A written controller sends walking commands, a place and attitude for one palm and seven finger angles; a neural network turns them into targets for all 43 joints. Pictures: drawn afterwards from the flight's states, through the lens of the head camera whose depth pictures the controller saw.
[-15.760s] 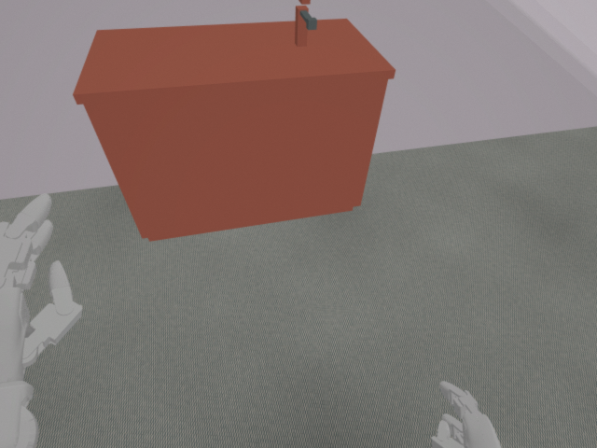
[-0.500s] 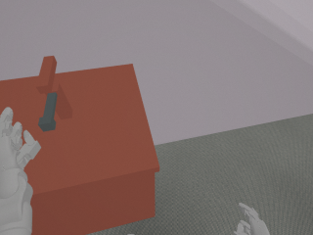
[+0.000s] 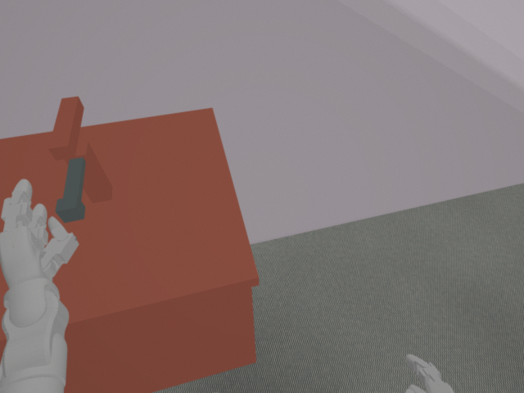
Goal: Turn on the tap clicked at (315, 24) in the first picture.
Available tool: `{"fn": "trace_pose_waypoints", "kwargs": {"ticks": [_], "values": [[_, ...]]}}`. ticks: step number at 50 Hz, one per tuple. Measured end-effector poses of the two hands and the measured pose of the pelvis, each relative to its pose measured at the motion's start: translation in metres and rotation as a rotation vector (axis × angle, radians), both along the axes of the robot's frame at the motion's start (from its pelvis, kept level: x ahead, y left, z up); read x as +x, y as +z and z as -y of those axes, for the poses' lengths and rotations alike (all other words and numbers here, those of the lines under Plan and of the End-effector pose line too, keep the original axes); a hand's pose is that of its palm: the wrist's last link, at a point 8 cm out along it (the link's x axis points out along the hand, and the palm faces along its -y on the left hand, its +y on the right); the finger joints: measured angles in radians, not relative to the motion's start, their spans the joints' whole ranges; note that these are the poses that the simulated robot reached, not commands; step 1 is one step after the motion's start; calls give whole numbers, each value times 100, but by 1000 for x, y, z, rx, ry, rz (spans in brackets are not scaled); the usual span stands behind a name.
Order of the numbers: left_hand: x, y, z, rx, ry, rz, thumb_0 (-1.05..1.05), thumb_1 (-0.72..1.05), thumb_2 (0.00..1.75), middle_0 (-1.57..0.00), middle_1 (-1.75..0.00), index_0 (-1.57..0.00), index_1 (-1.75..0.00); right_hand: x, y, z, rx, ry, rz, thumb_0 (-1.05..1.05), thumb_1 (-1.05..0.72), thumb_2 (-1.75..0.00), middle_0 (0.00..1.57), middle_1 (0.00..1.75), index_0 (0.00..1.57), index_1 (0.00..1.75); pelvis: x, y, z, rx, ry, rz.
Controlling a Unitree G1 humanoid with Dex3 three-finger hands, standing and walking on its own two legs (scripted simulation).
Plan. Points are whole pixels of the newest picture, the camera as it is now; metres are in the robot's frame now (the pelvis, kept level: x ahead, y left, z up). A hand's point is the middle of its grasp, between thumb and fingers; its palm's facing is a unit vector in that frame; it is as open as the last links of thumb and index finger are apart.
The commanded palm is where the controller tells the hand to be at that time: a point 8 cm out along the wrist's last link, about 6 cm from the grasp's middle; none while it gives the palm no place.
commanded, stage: push the lever round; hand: left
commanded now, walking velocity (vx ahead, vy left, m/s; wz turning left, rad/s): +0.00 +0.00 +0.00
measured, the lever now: (70, 209) +0.35 +0.31 +0.10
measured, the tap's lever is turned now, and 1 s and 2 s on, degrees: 1 27 51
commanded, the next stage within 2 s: none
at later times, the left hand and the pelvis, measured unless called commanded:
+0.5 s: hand (94, 235) +0.31 +0.27 +0.08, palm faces +0.60 -0.80 -0.07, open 7.6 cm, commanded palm +0.27 +0.29 +0.09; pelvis +0.00 +0.00 +0.00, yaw +1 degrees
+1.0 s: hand (123, 222) +0.34 +0.23 +0.08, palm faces +0.68 -0.73 -0.08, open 7.6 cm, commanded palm +0.29 +0.26 +0.09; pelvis +0.00 +0.00 +0.00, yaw +1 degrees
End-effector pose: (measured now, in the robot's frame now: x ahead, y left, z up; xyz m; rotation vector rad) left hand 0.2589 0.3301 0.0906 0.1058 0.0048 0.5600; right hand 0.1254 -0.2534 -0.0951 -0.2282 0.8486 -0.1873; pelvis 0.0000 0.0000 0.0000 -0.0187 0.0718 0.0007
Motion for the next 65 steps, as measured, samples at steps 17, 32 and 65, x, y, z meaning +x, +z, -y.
{"fn": "trace_pose_waypoints", "kwargs": {"ticks": [17,32,65], "values": [[2,-2,22,-19,41,29,2,96,93,-15,-15,-15,-15,23,4,-15,21,50,49,1,-91,-90,21,30,21,30,1,-1,-3,1,7,3],[10,-2,46,-21,104,21,1,96,94,-15,-15,-15,-15,33,3,-25,32,89,37,1,-91,-90,21,30,21,30,-1,-1,-3,0,19,11],[33,-2,83,-41,252,0,2,94,92,-15,-15,-15,-15,19,-3,-10,28,41,-49,1,-91,-90,21,30,20,30,-2,-1,3,1,16,15]]}}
